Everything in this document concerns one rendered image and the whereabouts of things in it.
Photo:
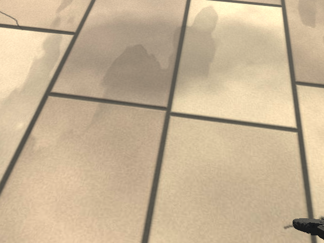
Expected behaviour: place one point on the right robot hand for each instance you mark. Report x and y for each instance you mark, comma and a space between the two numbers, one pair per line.
313, 226

